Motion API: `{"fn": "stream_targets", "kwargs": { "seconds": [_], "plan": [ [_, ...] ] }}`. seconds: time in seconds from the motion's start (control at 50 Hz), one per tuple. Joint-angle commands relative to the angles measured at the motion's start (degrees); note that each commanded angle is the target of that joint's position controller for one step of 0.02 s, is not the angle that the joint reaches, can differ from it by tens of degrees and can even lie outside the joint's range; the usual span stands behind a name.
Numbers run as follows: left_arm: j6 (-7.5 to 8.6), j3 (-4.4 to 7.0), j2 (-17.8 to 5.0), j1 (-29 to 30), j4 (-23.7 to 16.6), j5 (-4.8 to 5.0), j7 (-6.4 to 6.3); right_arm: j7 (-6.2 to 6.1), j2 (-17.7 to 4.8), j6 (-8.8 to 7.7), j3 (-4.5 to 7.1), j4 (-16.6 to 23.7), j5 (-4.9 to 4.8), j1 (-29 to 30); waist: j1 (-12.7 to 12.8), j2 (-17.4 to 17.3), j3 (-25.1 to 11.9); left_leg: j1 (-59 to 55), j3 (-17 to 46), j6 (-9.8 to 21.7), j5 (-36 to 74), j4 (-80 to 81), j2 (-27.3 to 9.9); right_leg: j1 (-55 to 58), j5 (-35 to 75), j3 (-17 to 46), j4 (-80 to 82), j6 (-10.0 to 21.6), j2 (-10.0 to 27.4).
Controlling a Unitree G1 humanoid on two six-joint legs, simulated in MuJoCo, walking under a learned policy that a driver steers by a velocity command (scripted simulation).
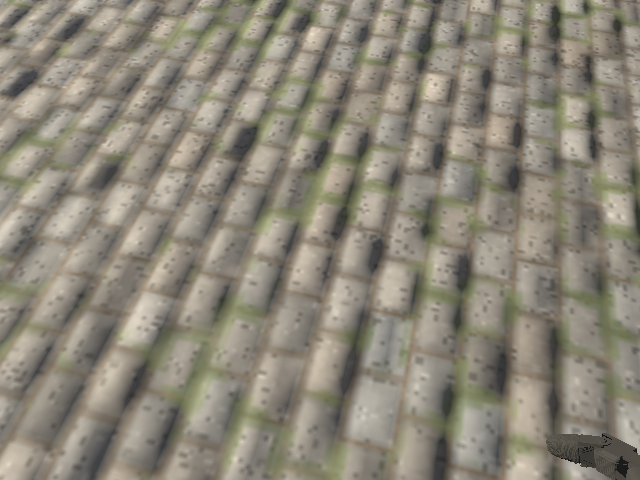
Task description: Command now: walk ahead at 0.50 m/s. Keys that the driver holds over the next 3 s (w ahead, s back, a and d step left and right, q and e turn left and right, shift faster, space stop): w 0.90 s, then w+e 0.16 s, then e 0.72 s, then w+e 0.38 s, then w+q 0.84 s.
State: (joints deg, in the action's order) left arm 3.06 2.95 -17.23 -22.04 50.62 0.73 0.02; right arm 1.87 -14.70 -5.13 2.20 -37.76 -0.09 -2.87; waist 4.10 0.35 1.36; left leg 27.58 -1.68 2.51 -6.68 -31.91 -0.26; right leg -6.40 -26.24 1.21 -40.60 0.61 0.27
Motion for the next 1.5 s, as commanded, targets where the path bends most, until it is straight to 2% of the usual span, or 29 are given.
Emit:
{"fn": "stream_targets", "kwargs": {
  "seconds": [0.02, 0.06, 0.14, 0.28, 0.4, 0.44, 0.48, 0.5, 0.52, 0.54, 0.56, 0.6, 0.62, 0.72, 0.84, 0.94, 0.98, 1.02, 1.04, 1.06, 1.08, 1.1, 1.12, 1.16, 1.22, 1.32, 1.46, 1.48, 1.5],
  "plan": [
    [3.01, 0.94, -7.4, 0.9, -5.9, 1.17, 0.67, -0.66, -11.0, 0.44, 3.57, -1.9, -0.38, -20.5, -10.3, -10.7, -15.7, -44.5, 36.9, 13.7, -13.1, 13.9, -20.8, -38.4, -4.3, 5.4, -33.9, 1.2, 0.9],
    [3.02, 0.95, -6.8, 7.0, -7.3, 0.62, 0.64, -0.42, -8.2, 0.53, 2.56, -1.2, 0.05, -13.1, -7.2, -4.3, -5.0, -28.1, 24.6, 11.4, -7.6, 17.4, -16.1, -36.6, 4.8, 2.5, -28.7, 1.3, 5.5],
    [0.72, 0.94, -3.7, 4.1, -6.0, -0.25, 0.1, -0.09, -7.1, -0.91, 2.33, -2.1, 0.19, -9.9, -2.7, -5.9, -2.4, -16.6, 14.7, 11.5, 3.9, 23.2, -12.2, -29.0, 12.6, 2.3, -21.9, -0.5, 7.8],
    [1.4, 0.12, -1.3, 17.4, -9.5, -0.48, 0.7, -1.54, -9.8, -0.36, 2.9, -6.2, -0.35, -15.5, -6.5, -3.6, 0.9, -19.3, 6.4, 9.4, 8.4, 24.8, -10.0, -30.7, 31.3, 0.5, 0.8, -1.6, 6.2],
    [2.24, -0.02, -2.2, 25.0, -12.8, 0.18, 2.5, -2.05, -11.1, 1.2, 3.38, -10.0, -1.07, -20.2, -8.4, -4.0, 2.8, -28.8, 7.5, 8.4, 9.3, 20.6, -14.2, -31.3, 27.1, 0.2, 10.0, 0.7, 4.3],
    [2.51, 0.38, -3.4, 22.9, -12.5, 0.08, 2.82, -2.32, -11.8, 1.77, 3.65, -10.5, -1.18, -19.5, -6.7, -5.0, 1.4, -31.2, 7.7, 7.3, 15.7, 17.3, -14.9, -27.2, 22.8, -0.8, 11.6, 2.2, 3.1],
    [2.62, 2.33, -6.8, 11.0, -8.9, -0.28, 2.28, -2.56, -11.2, 2.36, 3.31, -10.4, -1.04, -17.9, -0.4, -4.4, -6.1, -28.9, 4.3, 5.0, 30.7, 3.3, -10.9, -9.3, 23.0, -3.8, 13.7, 5.0, -0.1],
    [2.51, 3.6, -10.8, 0.6, -6.8, -0.82, 1.69, -2.73, -8.7, 2.3, 2.14, -9.1, 0.0, -18.3, 3.2, 0.3, -14.6, -18.6, 1.7, 2.8, 20.0, -12.8, -7.7, 8.2, 26.3, 4.9, 11.1, 8.5, 8.1],
    [2.11, 4.75, -15.8, -3.4, -5.5, -0.92, 1.64, -2.15, -1.9, 1.03, 0.06, -8.2, 0.13, -25.2, 0.4, 15.4, -21.8, 5.7, 0.7, -1.4, -13.6, -33.9, 2.9, 28.7, 15.1, 31.8, 16.1, 18.0, 21.1],
    [1.98, 3.25, -10.2, -3.9, -5.7, -0.09, 1.69, -1.81, -6.4, -0.25, 0.96, -9.2, -0.72, -22.7, 2.5, 12.7, -22.7, 13.0, 8.6, -1.1, -26.4, -41.4, 2.1, 29.4, 7.9, 39.8, 21.9, 18.0, 21.7],
    [2.01, 2.42, -8.0, 0.4, -6.3, -0.15, 1.51, -1.46, -9.8, -1.04, 1.96, -7.5, -2.17, -17.3, 2.1, 9.3, -13.8, 17.2, 8.2, -0.3, -22.6, -43.2, -1.0, 22.5, 8.1, 31.7, 22.9, 15.3, 19.9],
    [1.96, 1.61, -5.4, 7.2, -7.3, -0.79, 1.52, -1.84, -8.9, -1.15, 2.0, -6.4, -1.17, -12.0, -0.9, 2.9, -5.3, 14.1, 5.7, -0.5, -14.0, -37.0, -5.6, 7.4, 17.9, 20.3, 25.8, 13.2, 15.6],
    [2.21, 1.18, -4.1, 8.8, -7.4, -1.33, 1.59, -1.9, -8.4, -0.57, 2.23, -6.7, -0.81, -12.9, -2.9, 4.2, -4.3, 10.4, 6.2, -0.6, -11.6, -34.7, -7.1, 2.8, 21.3, 17.2, 27.4, 12.6, 14.1],
    [3.11, 1.87, -6.1, 7.8, -5.4, -0.8, 1.11, -2.28, -5.2, 1.5, 1.72, -6.1, -0.11, -10.6, -4.4, 3.2, -1.2, 10.0, 5.2, -3.1, -3.6, -24.2, -8.3, -3.1, 27.4, 9.6, 33.3, 13.9, 12.8],
    [2.3, 2.15, -7.7, 3.2, -2.5, -0.04, 0.17, -1.24, -3.6, 0.7, 0.97, -3.7, -0.48, 0.5, -0.7, 2.9, 1.3, 7.9, 2.7, -3.3, 11.5, -5.0, -5.7, -1.1, 26.3, 3.0, 34.0, 11.1, 10.5],
    [0.93, 2.52, -8.3, -0.2, 0.3, 0.67, -0.17, 0.15, -4.9, -0.11, 1.12, -1.1, -0.87, 6.1, 0.0, 3.2, 3.1, 7.6, 3.6, -1.4, 7.0, 2.0, -4.4, 6.2, 27.3, 5.3, 29.6, 10.1, 14.2],
    [0.35, 2.89, -9.3, 0.8, 0.4, 0.78, -0.43, 0.29, -6.5, -0.65, 1.77, -1.8, -0.77, 2.7, -2.5, 4.2, 1.5, 1.7, 2.8, -0.3, 3.2, 3.9, -3.0, 7.2, 32.1, 6.8, 25.6, 9.2, 14.6],
    [0.07, 2.06, -7.2, 2.2, -0.2, 0.28, -0.52, -0.54, -11.1, -0.97, 4.11, -6.0, -0.21, -12.0, -9.6, 2.6, -8.0, -20.8, 2.4, 2.5, 4.0, 4.5, -3.0, 0.9, 39.6, 3.5, 8.6, 6.2, 9.2],
    [0.46, 0.48, -2.6, -0.3, -1.7, -1.45, -0.42, -1.13, -16.0, -0.75, 5.31, -7.1, 0.61, -21.1, -11.3, -7.0, -18.0, -40.2, 16.3, 6.8, 4.6, 2.1, -15.9, -13.4, 21.0, 0.2, -11.4, 3.3, 3.5],
    [1.48, -0.61, 1.5, -5.8, -1.7, 0.1, -0.23, -0.77, -16.8, -0.17, 5.39, -8.2, 0.5, -22.9, -9.1, -20.2, -23.8, -50.9, 39.4, 12.9, -10.3, 11.5, -24.4, -30.5, -8.1, 2.3, -26.0, 1.2, -3.4],
    [1.85, 1.16, -5.5, -1.4, -1.2, 1.66, -0.32, -0.87, -11.5, -0.22, 3.97, -7.4, 0.44, -20.3, -10.5, -12.0, -17.0, -44.6, 37.0, 10.8, -12.0, 14.5, -22.7, -34.9, -7.0, 7.1, -31.8, 1.2, -0.5],
    [1.79, 1.92, -7.4, 2.9, -2.6, 2.09, -0.58, -1.08, -9.4, -0.41, 3.15, -6.5, 0.47, -15.0, -9.2, -9.0, -9.8, -36.7, 27.7, 8.9, -2.1, 14.5, -21.6, -35.9, -2.2, 6.0, -32.0, 1.3, 1.6],
    [1.27, 2.04, -6.6, 3.8, -2.4, 1.39, -1.04, -0.96, -7.4, -0.59, 2.46, -6.1, 0.79, -10.7, -7.0, -5.5, -6.9, -29.7, 20.2, 8.1, 10.7, 14.7, -19.4, -32.7, 1.3, 5.1, -30.4, 0.5, 3.7],
    [-0.52, 2.59, -4.7, 1.9, -2.0, 0.77, -1.32, -0.87, -5.4, -0.96, 2.16, -6.2, 1.38, -6.1, -3.4, -7.1, -4.7, -20.6, 9.6, 7.1, 25.0, 15.7, -16.0, -25.6, 4.6, 4.7, -26.6, -0.6, 6.0],
    [-2.8, 2.51, -2.0, 2.8, -3.8, 0.58, -1.43, -1.76, -6.8, -1.11, 2.71, -7.1, 1.56, -4.2, -1.7, -6.8, -3.2, -16.5, 2.2, 8.7, 31.8, 18.1, -15.6, -25.2, 9.1, 2.5, -22.6, -2.0, 5.5],
    [-3.33, 2.12, -1.1, 9.2, -7.8, -0.1, 0.03, -3.86, -9.3, 0.94, 3.4, -8.1, 0.85, -3.5, -3.4, -5.6, -3.6, -18.2, -5.6, 8.7, 28.5, 18.9, -14.9, -22.6, 21.4, -0.7, -6.5, -2.1, 5.5],
    [-4.56, 3.41, -3.7, 13.0, -12.5, -0.2, 2.28, -4.03, -11.7, 3.92, 4.46, -9.1, -1.63, -3.4, -3.5, -5.5, -3.0, -25.6, -6.5, 5.9, 26.9, 8.4, -17.9, -20.1, 14.4, -4.2, 5.0, 1.9, 2.8],
    [-4.43, 3.91, -4.3, 10.2, -12.1, -0.25, 2.19, -4.15, -11.3, 4.23, 4.44, -9.0, -1.99, -2.7, -1.7, -4.7, -4.2, -24.9, -8.0, 4.0, 28.8, 2.6, -16.3, -15.2, 17.7, -5.6, 10.1, 3.3, 0.9],
    [-4.13, 5.24, -7.5, 5.7, -11.1, -0.58, 1.41, -3.96, -10.0, 4.35, 4.2, -9.8, -1.51, -5.7, -0.2, -0.2, -6.9, -21.7, -9.8, 0.6, 25.4, -7.3, -12.3, -6.4, 30.1, -3.5, 15.3, 5.7, -0.2]
  ]
}}
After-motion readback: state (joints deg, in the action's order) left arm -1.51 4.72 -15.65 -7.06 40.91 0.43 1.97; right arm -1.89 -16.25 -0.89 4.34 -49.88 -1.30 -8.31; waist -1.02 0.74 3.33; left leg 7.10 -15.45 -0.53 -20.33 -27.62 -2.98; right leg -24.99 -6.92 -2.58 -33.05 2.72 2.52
